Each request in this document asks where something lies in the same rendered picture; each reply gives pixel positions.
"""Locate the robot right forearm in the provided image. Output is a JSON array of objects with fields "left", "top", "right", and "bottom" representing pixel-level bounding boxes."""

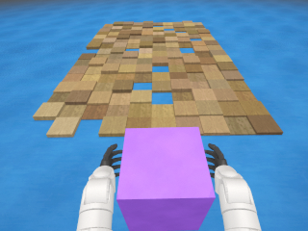
[{"left": 215, "top": 165, "right": 262, "bottom": 231}]

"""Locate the robot left forearm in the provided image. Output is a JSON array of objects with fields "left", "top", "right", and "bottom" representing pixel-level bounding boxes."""
[{"left": 76, "top": 166, "right": 116, "bottom": 231}]

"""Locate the robot right hand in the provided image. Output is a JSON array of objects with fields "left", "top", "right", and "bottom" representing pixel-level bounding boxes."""
[{"left": 204, "top": 143, "right": 228, "bottom": 179}]

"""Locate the carton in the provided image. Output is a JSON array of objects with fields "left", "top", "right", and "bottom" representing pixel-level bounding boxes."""
[{"left": 116, "top": 127, "right": 216, "bottom": 231}]

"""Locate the robot left hand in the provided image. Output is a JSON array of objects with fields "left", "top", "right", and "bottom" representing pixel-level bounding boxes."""
[{"left": 100, "top": 143, "right": 123, "bottom": 177}]

